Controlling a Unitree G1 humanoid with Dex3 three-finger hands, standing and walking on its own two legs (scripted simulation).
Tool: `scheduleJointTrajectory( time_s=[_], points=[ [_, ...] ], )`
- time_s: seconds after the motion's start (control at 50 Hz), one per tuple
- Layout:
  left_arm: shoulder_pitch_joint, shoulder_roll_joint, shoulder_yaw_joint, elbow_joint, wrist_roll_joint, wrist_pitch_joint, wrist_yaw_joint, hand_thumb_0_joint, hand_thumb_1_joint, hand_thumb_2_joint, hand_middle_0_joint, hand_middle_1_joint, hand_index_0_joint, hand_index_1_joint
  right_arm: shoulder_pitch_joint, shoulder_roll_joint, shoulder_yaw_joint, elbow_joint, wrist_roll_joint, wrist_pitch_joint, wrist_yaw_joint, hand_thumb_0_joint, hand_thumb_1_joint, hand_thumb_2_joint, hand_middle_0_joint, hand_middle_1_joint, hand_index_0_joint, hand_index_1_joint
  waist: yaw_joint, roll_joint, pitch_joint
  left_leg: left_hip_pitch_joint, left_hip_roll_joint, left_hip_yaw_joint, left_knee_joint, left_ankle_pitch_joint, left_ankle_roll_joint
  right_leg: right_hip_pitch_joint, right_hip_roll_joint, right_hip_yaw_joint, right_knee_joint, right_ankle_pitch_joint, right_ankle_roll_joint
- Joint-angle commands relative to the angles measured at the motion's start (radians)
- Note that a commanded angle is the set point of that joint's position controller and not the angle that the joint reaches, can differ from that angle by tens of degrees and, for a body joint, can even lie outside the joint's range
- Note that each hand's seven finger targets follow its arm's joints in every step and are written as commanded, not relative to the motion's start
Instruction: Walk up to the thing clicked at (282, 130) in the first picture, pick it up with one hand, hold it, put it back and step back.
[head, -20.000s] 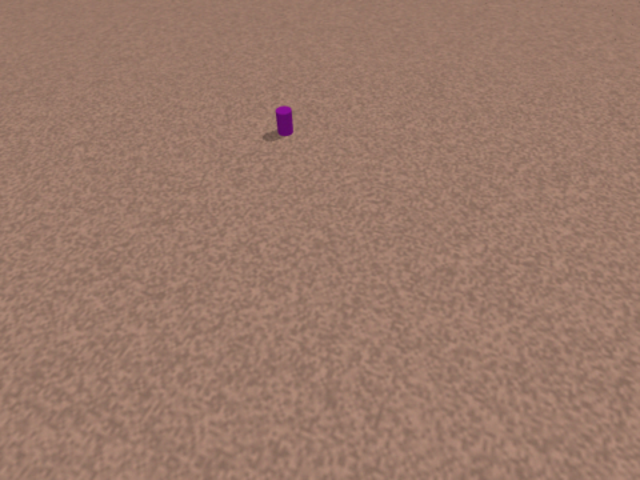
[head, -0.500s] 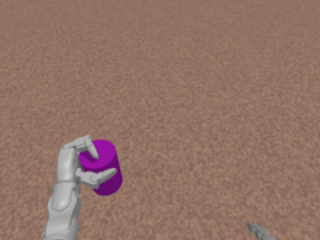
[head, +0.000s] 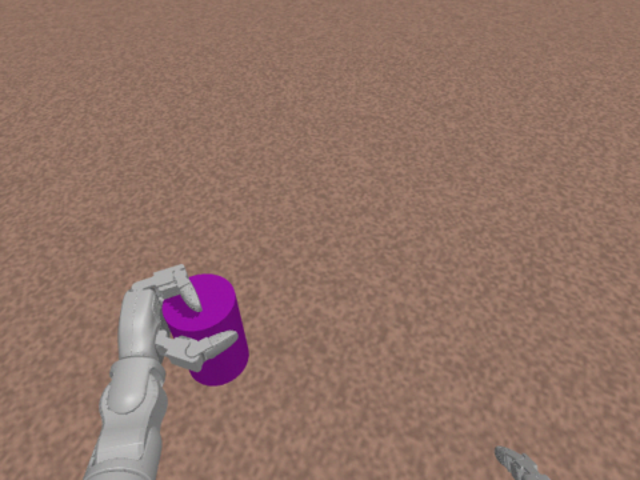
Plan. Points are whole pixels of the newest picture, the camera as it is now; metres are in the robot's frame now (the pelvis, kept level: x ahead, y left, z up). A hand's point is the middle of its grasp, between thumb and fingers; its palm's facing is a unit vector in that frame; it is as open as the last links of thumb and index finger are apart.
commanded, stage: hold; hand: left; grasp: from the side
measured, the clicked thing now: (209, 331) +0.32 +0.17 -0.01
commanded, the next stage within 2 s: crouch in 0.76 s
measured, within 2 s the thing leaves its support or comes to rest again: neither
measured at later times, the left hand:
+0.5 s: hand (194, 317) +0.32 +0.17 +0.04, palm faces +0.11 -0.99 -0.04, open 7.2 cm
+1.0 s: hand (194, 317) +0.32 +0.17 +0.04, palm faces +0.12 -0.99 -0.04, open 7.2 cm
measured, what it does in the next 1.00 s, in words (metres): stands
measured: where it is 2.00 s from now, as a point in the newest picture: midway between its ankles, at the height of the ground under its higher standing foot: outside the picture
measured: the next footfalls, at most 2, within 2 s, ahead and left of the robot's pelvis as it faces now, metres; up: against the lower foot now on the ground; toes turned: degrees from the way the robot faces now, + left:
none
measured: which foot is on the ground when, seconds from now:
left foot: down 0.00-1.00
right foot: down 0.00-1.00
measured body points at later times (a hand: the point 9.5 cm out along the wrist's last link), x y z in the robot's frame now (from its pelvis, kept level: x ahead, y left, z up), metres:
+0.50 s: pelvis +0.00 +0.00 +0.00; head +0.03 +0.00 +0.45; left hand +0.31 +0.23 +0.05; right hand +0.13 -0.25 -0.11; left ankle +0.02 +0.15 -0.71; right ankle +0.00 -0.13 -0.71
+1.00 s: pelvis -0.01 +0.00 +0.00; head +0.03 +0.01 +0.45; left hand +0.31 +0.23 +0.04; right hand +0.12 -0.24 -0.11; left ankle +0.02 +0.15 -0.71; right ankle +0.00 -0.13 -0.71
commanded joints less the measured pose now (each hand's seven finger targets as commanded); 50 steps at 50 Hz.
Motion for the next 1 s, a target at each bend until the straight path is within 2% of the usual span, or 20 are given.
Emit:
scheduleJointTrajectory(
  time_s=[0.0,0.02,0.04,0.12,0.16,0.2,0.3,0.36,0.42,0.44,0.48,0.54,0.6,0.64,0.74,0.78,0.8,0.9,0.94,0.98],
  points=[
    [-0.268,0.113,0.045,-0.233,-0.028,-0.104,-0.003,0.0,0.104,1.187,-1.242,-1.398,-1.26,-1.394,-0.035,-0.126,-0.041,-0.125,0.002,-0.042,-0.008,0.0,-0.933,-0.91,0.199,0.3,0.199,0.3,-0.009,-0.014,-0.284,0.147,-0.051,0.031,-0.09,0.242,0.04,0.101,0.032,-0.008,-0.115,0.316,-0.009],
    [-0.314,0.117,0.044,-0.275,-0.032,-0.109,-0.003,0.0,0.122,1.19,-1.235,-1.399,-1.255,-1.394,-0.04,-0.121,-0.04,-0.125,0.003,-0.043,-0.006,0.0,-0.928,-0.908,0.199,0.3,0.199,0.3,-0.003,0.003,-0.286,0.136,-0.051,0.031,-0.089,0.232,0.039,0.093,0.032,-0.008,-0.113,0.309,-0.011],
    [-0.367,0.173,0.09,-0.326,-0.03,-0.12,0.004,0.0,0.122,1.189,-1.24,-1.396,-1.257,-1.394,-0.034,-0.132,-0.048,-0.121,0.003,-0.043,-0.008,0.0,-0.931,-0.909,0.199,0.3,0.199,0.3,0.002,0.028,-0.314,0.155,-0.051,0.031,-0.092,0.231,0.036,0.098,0.031,-0.006,-0.112,0.303,-0.013],
    [-0.313,0.136,0.054,-0.294,-0.026,-0.122,-0.003,0.0,0.116,1.204,-1.256,-1.42,-1.276,-1.416,-0.037,-0.126,-0.045,-0.132,0.002,-0.04,-0.004,0.0,-0.933,-0.909,0.199,0.3,0.199,0.3,0.0,0.019,-0.315,0.152,-0.049,0.025,-0.092,0.227,0.036,0.095,0.035,-0.011,-0.108,0.289,-0.015],
    [-0.329,0.181,0.091,-0.353,-0.029,-0.128,0.004,0.0,0.123,1.194,-1.254,-1.407,-1.272,-1.403,-0.028,-0.13,-0.048,-0.126,0.005,-0.04,-0.006,0.0,-0.936,-0.91,0.199,0.3,0.199,0.3,0.013,0.039,-0.339,0.166,-0.049,0.025,-0.097,0.233,0.033,0.11,0.035,-0.012,-0.105,0.289,-0.018],
    [-0.303,0.117,0.038,-0.302,-0.037,-0.118,-0.007,0.0,0.107,1.199,-1.249,-1.41,-1.268,-1.406,-0.034,-0.128,-0.043,-0.135,0.004,-0.042,-0.004,0.0,-0.935,-0.911,0.199,0.3,0.199,0.3,-0.008,0.005,-0.305,0.15,-0.047,0.023,-0.094,0.228,0.037,0.098,0.037,-0.013,-0.109,0.293,-0.014],
    [-0.349,0.167,0.064,-0.345,-0.023,-0.125,-0.003,0.0,0.108,1.178,-1.236,-1.39,-1.254,-1.387,-0.023,-0.133,-0.049,-0.128,0.003,-0.038,-0.007,0.0,-0.931,-0.909,0.199,0.3,0.199,0.3,-0.001,0.036,-0.336,0.17,-0.049,0.026,-0.09,0.251,0.036,0.103,0.032,-0.01,-0.106,0.315,-0.016],
    [-0.321,0.124,0.052,-0.256,-0.032,-0.119,-0.004,0.0,0.102,1.195,-1.255,-1.417,-1.274,-1.413,-0.041,-0.13,-0.045,-0.131,0.003,-0.041,-0.004,0.0,-0.934,-0.91,0.199,0.3,0.199,0.3,-0.009,-0.004,-0.275,0.134,-0.05,0.028,-0.092,0.206,0.04,0.079,0.032,-0.009,-0.116,0.278,-0.011],
    [-0.374,0.185,0.074,-0.356,-0.018,-0.131,0.005,0.0,0.099,1.172,-1.238,-1.396,-1.258,-1.391,-0.035,-0.131,-0.047,-0.134,0.002,-0.036,-0.006,0.0,-0.934,-0.909,0.199,0.3,0.199,0.3,0.002,0.046,-0.332,0.157,-0.053,0.03,-0.1,0.19,0.035,0.096,0.032,-0.008,-0.117,0.253,-0.018],
    [-0.286,0.132,0.05,-0.237,-0.018,-0.115,-0.001,0.0,0.103,1.18,-1.243,-1.401,-1.263,-1.396,-0.038,-0.13,-0.044,-0.134,0.002,-0.037,-0.005,0.0,-0.933,-0.909,0.199,0.3,0.199,0.3,-0.007,0.006,-0.281,0.145,-0.052,0.03,-0.103,0.177,0.037,0.08,0.035,-0.01,-0.123,0.242,-0.015],
    [-0.322,0.115,0.044,-0.255,-0.03,-0.12,-0.002,0.0,0.123,1.209,-1.259,-1.427,-1.28,-1.422,-0.042,-0.129,-0.045,-0.132,0.002,-0.041,-0.001,0.0,-0.932,-0.909,0.199,0.3,0.199,0.3,-0.009,0.003,-0.285,0.136,-0.048,0.025,-0.1,0.178,0.037,0.077,0.036,-0.013,-0.116,0.246,-0.015],
    [-0.369,0.168,0.062,-0.333,-0.022,-0.13,-0.001,0.0,0.141,1.191,-1.248,-1.409,-1.267,-1.403,-0.035,-0.132,-0.045,-0.134,0.001,-0.038,-0.005,0.0,-0.933,-0.91,0.199,0.3,0.199,0.3,0.0,0.046,-0.323,0.158,-0.052,0.03,-0.097,0.195,0.034,0.092,0.033,-0.009,-0.115,0.259,-0.018],
    [-0.321,0.115,0.034,-0.275,-0.029,-0.116,-0.001,0.0,0.125,1.203,-1.265,-1.424,-1.284,-1.42,-0.036,-0.127,-0.043,-0.127,0.003,-0.042,-0.006,0.0,-0.934,-0.91,0.199,0.3,0.199,0.3,-0.013,-0.003,-0.292,0.149,-0.05,0.029,-0.091,0.21,0.039,0.084,0.033,-0.008,-0.117,0.285,-0.012],
    [-0.354,0.156,0.061,-0.304,-0.023,-0.117,0.006,0.0,0.117,1.2,-1.253,-1.418,-1.271,-1.415,-0.038,-0.134,-0.046,-0.131,0.004,-0.042,-0.007,0.0,-0.933,-0.91,0.199,0.3,0.199,0.3,-0.001,0.019,-0.308,0.154,-0.05,0.029,-0.098,0.208,0.036,0.096,0.034,-0.01,-0.117,0.275,-0.015],
    [-0.318,0.126,0.056,-0.234,-0.024,-0.106,0.014,0.0,0.107,1.208,-1.258,-1.425,-1.276,-1.422,-0.043,-0.125,-0.043,-0.127,0.004,-0.041,-0.006,0.0,-0.933,-0.91,0.199,0.3,0.199,0.3,-0.006,-0.016,-0.274,0.123,-0.052,0.031,-0.097,0.185,0.043,0.085,0.03,-0.009,-0.128,0.26,-0.01],
    [-0.392,0.168,0.064,-0.326,-0.012,-0.117,0.019,0.0,0.097,1.192,-1.25,-1.415,-1.268,-1.413,-0.044,-0.127,-0.045,-0.129,0.004,-0.041,-0.008,0.0,-0.935,-0.91,0.199,0.3,0.199,0.3,-0.004,0.023,-0.294,0.15,-0.053,0.034,-0.105,0.175,0.038,0.078,0.031,-0.006,-0.127,0.243,-0.016],
    [-0.321,0.12,0.026,-0.255,-0.01,-0.107,0.011,0.0,0.073,1.193,-1.253,-1.42,-1.271,-1.418,-0.042,-0.128,-0.045,-0.132,0.002,-0.041,-0.007,0.0,-0.94,-0.912,0.199,0.3,0.199,0.3,-0.012,0.012,-0.283,0.155,-0.051,0.03,-0.108,0.176,0.038,0.075,0.033,-0.01,-0.126,0.241,-0.015],
    [-0.376,0.152,0.054,-0.308,-0.011,-0.115,0.022,0.0,0.24,1.185,-1.25,-1.357,-1.267,-1.349,-0.046,-0.13,-0.048,-0.131,0.004,-0.044,0.0,0.0,-0.889,-0.905,0.198,0.3,0.199,0.3,-0.002,0.029,-0.286,0.146,-0.048,0.026,-0.11,0.183,0.034,0.073,0.037,-0.015,-0.119,0.243,-0.02],
    [-0.32,0.09,0.027,-0.214,-0.016,-0.111,0.025,0.0,0.239,1.186,-1.234,-1.344,-1.252,-1.337,-0.031,-0.126,-0.045,-0.125,0.0,-0.045,0.006,0.0,-0.884,-0.904,0.198,0.3,0.199,0.3,-0.015,-0.012,-0.265,0.122,-0.041,0.02,-0.1,0.187,0.036,0.056,0.041,-0.022,-0.104,0.247,-0.019],
    [-0.318,0.102,0.051,-0.167,-0.01,-0.122,0.035,0.0,0.226,1.185,-1.243,-1.352,-1.262,-1.345,-0.026,-0.126,-0.049,-0.112,-0.004,-0.046,0.012,0.0,-0.886,-0.904,0.199,0.3,0.2,0.3,-0.012,-0.014,-0.254,0.092,-0.044,0.022,-0.079,0.184,0.039,0.03,0.036,-0.018,-0.094,0.249,-0.017]
  ],
)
